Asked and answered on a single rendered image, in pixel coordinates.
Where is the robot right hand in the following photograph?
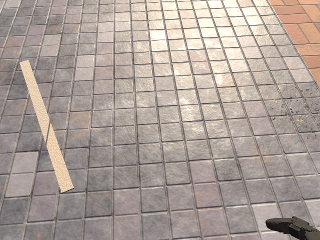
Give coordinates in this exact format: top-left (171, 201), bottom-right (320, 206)
top-left (265, 216), bottom-right (320, 240)

